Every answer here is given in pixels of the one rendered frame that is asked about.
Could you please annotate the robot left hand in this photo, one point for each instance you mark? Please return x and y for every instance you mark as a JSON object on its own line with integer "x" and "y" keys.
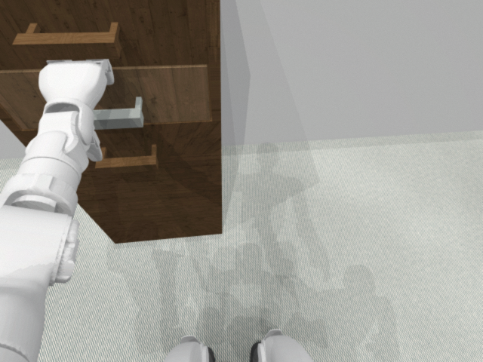
{"x": 83, "y": 80}

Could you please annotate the cabinet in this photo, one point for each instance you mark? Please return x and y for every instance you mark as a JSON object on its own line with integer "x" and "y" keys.
{"x": 183, "y": 198}

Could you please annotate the left robot thigh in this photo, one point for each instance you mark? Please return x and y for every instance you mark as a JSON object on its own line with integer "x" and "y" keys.
{"x": 188, "y": 352}

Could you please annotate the drawer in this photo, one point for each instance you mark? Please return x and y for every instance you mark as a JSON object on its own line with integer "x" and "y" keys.
{"x": 169, "y": 93}

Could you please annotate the right robot shin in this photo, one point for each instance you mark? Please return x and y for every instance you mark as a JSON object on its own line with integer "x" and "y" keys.
{"x": 275, "y": 332}

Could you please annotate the robot left forearm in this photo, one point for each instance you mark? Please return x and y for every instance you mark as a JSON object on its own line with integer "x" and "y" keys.
{"x": 49, "y": 174}

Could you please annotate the handle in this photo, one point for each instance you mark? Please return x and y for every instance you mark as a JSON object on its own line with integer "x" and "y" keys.
{"x": 67, "y": 46}
{"x": 127, "y": 165}
{"x": 119, "y": 118}

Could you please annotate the robot left upper arm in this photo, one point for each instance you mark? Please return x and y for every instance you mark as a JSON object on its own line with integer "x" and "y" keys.
{"x": 37, "y": 249}

